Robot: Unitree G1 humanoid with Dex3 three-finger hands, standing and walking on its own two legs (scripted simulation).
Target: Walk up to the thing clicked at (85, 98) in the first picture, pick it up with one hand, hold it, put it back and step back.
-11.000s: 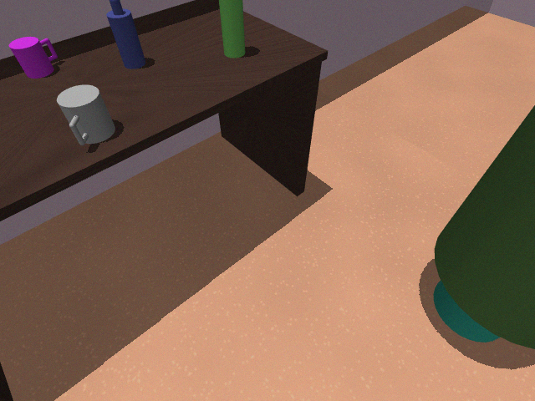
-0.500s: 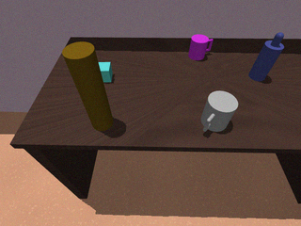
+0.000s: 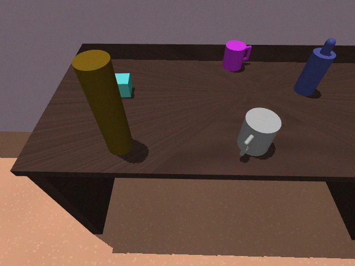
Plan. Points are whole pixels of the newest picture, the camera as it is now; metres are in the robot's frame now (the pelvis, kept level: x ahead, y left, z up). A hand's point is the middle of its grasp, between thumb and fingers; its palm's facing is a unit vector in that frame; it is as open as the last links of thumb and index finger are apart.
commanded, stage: stand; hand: right
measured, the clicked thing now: (254, 136) +0.43 -0.20 +0.00
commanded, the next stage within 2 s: rise first in 0.38 s
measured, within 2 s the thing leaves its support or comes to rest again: neither
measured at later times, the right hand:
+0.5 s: hand out of the picture +0.07 -0.25 -0.16, palm faces -0.03 +0.94 -0.33, open 7.4 cm
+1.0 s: hand (303, 246) +0.17 -0.26 -0.05, palm faces +0.29 +0.89 -0.35, open 16.3 cm
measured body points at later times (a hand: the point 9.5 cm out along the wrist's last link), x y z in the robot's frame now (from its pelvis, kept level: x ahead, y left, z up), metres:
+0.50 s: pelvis +0.00 +0.00 +0.00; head +0.01 +0.00 +0.45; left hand +0.06 +0.30 -0.13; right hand +0.07 -0.30 -0.14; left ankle +0.00 +0.14 -0.75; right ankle -0.02 -0.13 -0.75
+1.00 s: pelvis +0.00 +0.00 -0.01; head +0.00 +0.01 +0.44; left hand +0.16 +0.25 -0.09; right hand +0.15 -0.31 -0.03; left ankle +0.00 +0.14 -0.75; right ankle -0.02 -0.13 -0.75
